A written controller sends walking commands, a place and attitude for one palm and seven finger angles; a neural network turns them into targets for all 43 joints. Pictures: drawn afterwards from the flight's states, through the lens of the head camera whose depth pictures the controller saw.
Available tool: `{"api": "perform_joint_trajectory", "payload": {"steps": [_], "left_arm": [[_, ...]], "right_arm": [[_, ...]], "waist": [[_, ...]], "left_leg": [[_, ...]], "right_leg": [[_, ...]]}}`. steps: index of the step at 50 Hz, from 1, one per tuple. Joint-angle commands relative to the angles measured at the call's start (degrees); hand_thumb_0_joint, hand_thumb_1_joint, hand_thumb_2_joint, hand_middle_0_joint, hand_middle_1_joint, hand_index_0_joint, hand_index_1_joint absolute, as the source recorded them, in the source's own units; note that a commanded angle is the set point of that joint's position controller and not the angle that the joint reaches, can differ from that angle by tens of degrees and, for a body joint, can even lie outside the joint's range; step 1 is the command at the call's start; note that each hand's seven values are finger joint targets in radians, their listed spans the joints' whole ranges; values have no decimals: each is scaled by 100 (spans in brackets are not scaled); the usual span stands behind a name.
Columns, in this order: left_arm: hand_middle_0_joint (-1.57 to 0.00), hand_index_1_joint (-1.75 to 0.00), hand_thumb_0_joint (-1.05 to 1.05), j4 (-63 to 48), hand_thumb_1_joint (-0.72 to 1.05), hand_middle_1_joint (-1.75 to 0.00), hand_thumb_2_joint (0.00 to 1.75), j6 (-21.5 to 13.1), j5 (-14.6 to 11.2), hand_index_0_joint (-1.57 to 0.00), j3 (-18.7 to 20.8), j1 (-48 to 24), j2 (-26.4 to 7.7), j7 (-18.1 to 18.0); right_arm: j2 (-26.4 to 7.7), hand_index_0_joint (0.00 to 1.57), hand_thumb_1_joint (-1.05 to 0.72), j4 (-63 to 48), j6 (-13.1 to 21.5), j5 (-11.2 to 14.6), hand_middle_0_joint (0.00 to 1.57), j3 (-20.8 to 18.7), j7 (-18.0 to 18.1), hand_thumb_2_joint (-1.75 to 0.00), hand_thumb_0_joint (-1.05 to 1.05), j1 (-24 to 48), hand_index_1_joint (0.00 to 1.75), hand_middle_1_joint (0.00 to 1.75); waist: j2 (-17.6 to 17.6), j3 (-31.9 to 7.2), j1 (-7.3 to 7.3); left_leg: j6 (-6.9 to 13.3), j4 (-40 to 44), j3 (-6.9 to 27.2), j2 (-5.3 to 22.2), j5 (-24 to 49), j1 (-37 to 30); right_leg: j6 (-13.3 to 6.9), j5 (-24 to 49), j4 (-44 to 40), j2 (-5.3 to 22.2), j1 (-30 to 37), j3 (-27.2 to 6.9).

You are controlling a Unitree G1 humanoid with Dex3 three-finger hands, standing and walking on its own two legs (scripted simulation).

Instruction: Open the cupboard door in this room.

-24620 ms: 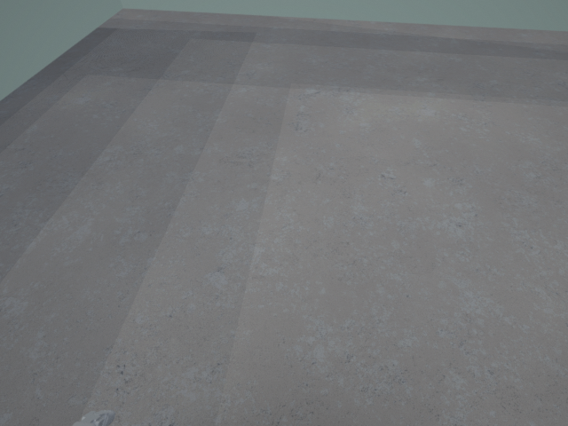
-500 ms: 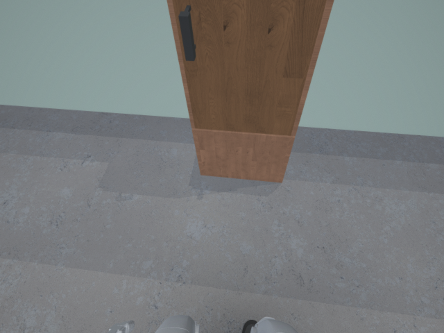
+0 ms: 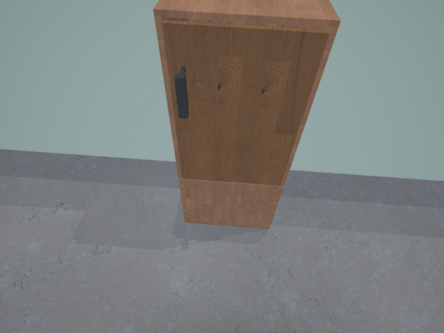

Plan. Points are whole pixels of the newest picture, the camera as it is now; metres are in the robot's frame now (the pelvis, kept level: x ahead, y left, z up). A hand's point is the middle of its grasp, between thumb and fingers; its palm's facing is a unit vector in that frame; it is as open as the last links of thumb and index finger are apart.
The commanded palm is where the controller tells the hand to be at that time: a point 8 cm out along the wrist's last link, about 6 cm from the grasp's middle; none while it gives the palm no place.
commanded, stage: take the last steps up to it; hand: left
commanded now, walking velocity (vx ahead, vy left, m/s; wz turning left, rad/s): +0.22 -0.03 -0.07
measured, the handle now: (183, 92) +0.69 +0.16 +0.05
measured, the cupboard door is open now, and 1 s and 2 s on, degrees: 0 0 0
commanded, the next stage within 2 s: come to a stop and stand still in 0.14 s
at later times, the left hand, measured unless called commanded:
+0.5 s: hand (163, 300) +0.22 +0.14 -0.18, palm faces +0.02 -0.97 -0.23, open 7.2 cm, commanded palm none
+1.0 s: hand out of the picture +0.15 +0.15 -0.18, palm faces -0.02 -0.97 -0.25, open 7.3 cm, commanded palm none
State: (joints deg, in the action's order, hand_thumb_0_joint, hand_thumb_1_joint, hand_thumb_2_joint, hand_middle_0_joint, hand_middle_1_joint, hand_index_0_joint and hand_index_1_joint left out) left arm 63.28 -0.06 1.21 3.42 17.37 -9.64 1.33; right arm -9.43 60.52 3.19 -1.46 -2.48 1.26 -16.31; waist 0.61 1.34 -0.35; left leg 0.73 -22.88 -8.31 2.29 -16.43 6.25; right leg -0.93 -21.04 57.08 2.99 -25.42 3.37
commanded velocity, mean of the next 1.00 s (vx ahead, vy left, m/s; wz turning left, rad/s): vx -0.06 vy -0.01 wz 0.00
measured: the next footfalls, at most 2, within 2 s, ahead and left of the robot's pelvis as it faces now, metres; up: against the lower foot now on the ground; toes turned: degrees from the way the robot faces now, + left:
right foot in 0.22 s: +0.20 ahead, -0.16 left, +0.00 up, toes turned -11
left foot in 0.58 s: +0.17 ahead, +0.06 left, +0.00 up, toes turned +0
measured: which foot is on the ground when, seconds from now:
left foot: down 0.00-0.22, up 0.24-0.56, down 0.58-1.00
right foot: up 0.00-0.20, down 0.22-0.58, up 0.60-0.98, down 1.00-1.00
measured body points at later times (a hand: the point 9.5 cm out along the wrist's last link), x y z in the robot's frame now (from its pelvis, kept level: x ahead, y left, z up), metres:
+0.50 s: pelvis +0.13 -0.04 -0.01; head +0.18 -0.05 +0.44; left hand +0.22 +0.20 -0.16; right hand +0.17 -0.27 -0.17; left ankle +0.16 +0.09 -0.71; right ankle +0.16 -0.15 -0.74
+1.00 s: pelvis +0.11 -0.05 -0.01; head +0.14 -0.06 +0.44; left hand +0.15 +0.20 -0.16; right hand +0.16 -0.28 -0.17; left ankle +0.19 +0.08 -0.74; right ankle +0.07 -0.17 -0.75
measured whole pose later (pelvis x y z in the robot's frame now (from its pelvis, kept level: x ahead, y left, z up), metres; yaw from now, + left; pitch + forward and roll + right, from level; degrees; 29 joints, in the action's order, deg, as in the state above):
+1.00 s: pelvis +0.11 -0.05 -0.01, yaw -3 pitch +0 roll +1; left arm 60.1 1.8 0.6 2.3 13.2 -11.4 -0.9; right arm -9.3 58.8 -0.7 -0.9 -3.3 1.2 -10.1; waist 0.0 3.4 0.8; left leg -0.1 -27.0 -6.9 3.0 -7.6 18.9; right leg 1.1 -20.3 31.2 3.5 -11.4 2.3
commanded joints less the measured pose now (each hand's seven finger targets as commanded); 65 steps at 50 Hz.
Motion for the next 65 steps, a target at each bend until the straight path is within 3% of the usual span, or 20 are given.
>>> {"api": "perform_joint_trajectory", "payload": {"steps": [1, 6, 9, 10, 11, 12, 15, 18, 27, 28, 29, 30, 37, 44, 47, 49, 51, 52, 57, 65], "left_arm": [[-20, -30, 0, -552, 90, -30, 90, -149, 11, -20, 27, -502, -202, 27], [-20, -30, 0, -635, 90, -30, 90, -174, -5, -20, -32, -852, -140, 47], [-20, -30, 0, -300, 90, -30, 90, -259, 6, -20, 15, 27, -394, 1], [-20, -30, 0, -69, 90, -30, 90, -321, 23, -20, 104, 748, -742, -55], [-20, -30, 0, 129, 90, -30, 90, -384, 34, -20, 259, 1480, -1383, -147], [-20, -30, 0, 178, 90, -30, 90, -370, -78, -20, 261, 1595, -1584, -171], [-20, -30, 0, -265, 90, -30, 90, -257, -37, -20, 63, -29, -938, -308], [-20, -30, 0, -496, 90, -30, 90, -151, 28, -20, 23, -623, -860, -358], [-20, -30, 0, -860, 90, -30, 90, 114, 0, -20, 184, -952, -1070, -374], [-20, -30, 0, -883, 90, -30, 90, 162, -21, -20, 147, -749, -873, -357], [-20, -30, 0, -921, 90, -30, 90, 218, -59, -20, 85, -408, -535, -356], [-20, -30, 0, -951, 90, -30, 90, 236, -57, -20, 67, -483, -566, -392], [-20, -30, 0, -705, 90, -30, 90, 240, -22, -20, 134, -174, -725, -273], [-20, -30, 0, -737, 90, -30, 90, 173, -33, -20, -45, -484, -470, -208], [-20, -30, 0, -451, 90, -30, 90, 127, -51, -20, -65, 87, -418, -231], [-20, -30, 0, -264, 90, -30, 90, 48, -11, -20, -67, 454, -652, -276], [-20, -30, 0, -465, 90, -30, 90, 5, -12, -20, -54, -167, -1156, -295], [-20, -30, 0, -509, 90, -30, 90, -27, -11, -20, -20, -351, -1141, -301], [-20, -30, 0, -352, 90, -30, 90, -83, -81, -20, -138, -372, -683, -293], [-20, -30, 0, -70, 90, -30, 90, -52, -124, -20, -146, -21, -560, -292]], "right_arm": [[-682, 20, -90, 56, 122, 6, 20, -94, 34, -90, 0, -657, 30, 30], [-760, 20, -90, 278, 66, -20, 20, -146, 37, -90, 0, -804, 30, 30], [-734, 20, -90, 380, 22, 43, 20, -136, 22, -90, 0, -775, 30, 30], [-604, 20, -90, 355, 52, 94, 20, -104, -15, -90, 0, -721, 30, 30], [-221, 20, -90, 210, 87, 148, 20, -35, -45, -90, 0, -856, 30, 30], [-298, 20, -90, 65, 3, 183, 20, -41, -3, -90, 0, -648, 30, 30], [-116, 20, -90, 186, -156, 140, 20, 0, 41, -90, 0, -383, 30, 30], [12, 20, -90, 309, -403, 165, 20, 3, 21, -90, 0, -689, 30, 30], [-391, 20, -90, -206, -451, 90, 20, -164, -38, -90, 0, -281, 30, 30], [-642, 20, -90, -237, -393, 57, 20, -189, -44, -90, 0, -294, 30, 30], [-1124, 20, -90, -412, -351, 12, 20, -264, -46, -90, 0, -218, 30, 30], [-1300, 20, -90, -544, -381, 1, 20, -269, 3, -90, 0, -96, 30, 30], [-910, 20, -90, -725, -259, 36, 20, -177, 139, -90, 0, 523, 30, 30], [-1003, 20, -90, -398, -306, 20, 20, -263, 66, -90, 0, 164, 30, 30], [-997, 20, -90, -327, -337, 37, 20, -294, 15, -90, 0, 347, 30, 30], [-686, 20, -90, -299, -353, 113, 20, -252, -26, -90, 0, 378, 30, 30], [-320, 20, -90, -401, -426, 126, 20, -104, -92, -90, 0, 565, 30, 30], [-387, 20, -90, -384, -489, 75, 20, -111, -85, -90, 0, 697, 30, 30], [-292, 20, -90, 178, -375, 63, 20, -11, -22, -90, 0, -146, 30, 30], [-331, 20, -90, 446, -302, 84, 20, 84, 75, -90, 0, -256, 30, 30]], "waist": [[-659, 424, 95], [-919, 417, 187], [-665, 46, -267], [-237, -370, -610], [1232, -1050, -774], [1291, -1132, -760], [299, -214, -205], [716, -156, 89], [852, -154, 258], [-12, -277, 230], [-1727, -278, 162], [-1661, -246, 247], [-681, -640, 58], [-1041, -499, 335], [-1004, -557, 96], [-250, -377, -53], [1014, 236, 74], [1542, 576, -8], [629, 377, 207], [-195, 353, 46]], "left_leg": [[754, 1209, 889, 1509, 1746, -399], [594, 649, 410, 1364, 2677, -328], [269, -542, 165, 1050, 3153, 187], [66, -1501, -12, 865, 2484, 1004], [-152, -3182, -270, 178, 50, 2148], [-182, -4365, 264, 24, -2041, 2342], [-201, -4125, 923, 492, -1273, 1983], [-280, -3010, 656, 295, -949, 1233], [-318, -894, 431, 143, 721, 508], [-168, -327, 900, 565, 1878, 65], [368, 255, 2283, 1845, 3514, 186], [785, 571, 2566, 2230, 3862, 780], [893, 368, 1506, 1585, 3007, -59], [871, 556, 1573, 1533, 1981, -244], [603, 545, 1421, 1270, 977, 340], [120, 4, 1019, 734, 110, 1122], [-249, -740, 544, 135, -684, 1162], [-198, -1098, 707, 170, -662, 1130], [-190, -706, 712, 151, 523, 697], [-192, 50, 902, 358, 990, 455]], "right_leg": [[180, 427, -87, 374, -1075, -15], [99, 537, -1778, 140, -172, 498], [-40, 1339, -2792, -175, 1618, 733], [-225, 1891, -2827, 346, 2913, 154], [-802, 3137, -3124, 1848, 4041, -1691], [-1316, 3911, -3585, 2503, 3655, -2342], [-1012, 4507, -3548, 1941, 1808, -1033], [-791, 4186, -3589, 1571, 988, -280], [-514, 3017, -2732, 1347, 764, -153], [-212, 1850, -2134, 885, 436, 47], [209, -649, -1082, 93, 47, 418], [229, -1694, 97, -205, 281, -100], [403, -366, 1209, -107, -439, -677], [334, -895, -1254, 22, 303, -169], [229, -89, -2649, -86, 1257, 91], [97, 669, -4006, 262, 2061, -280], [-518, -726, -4807, 1548, 642, -1557], [-606, -1141, -5003, 1405, 129, -1702], [-418, 771, -4055, 818, 808, -766], [-84, 587, -4035, 392, 1240, -563]]}}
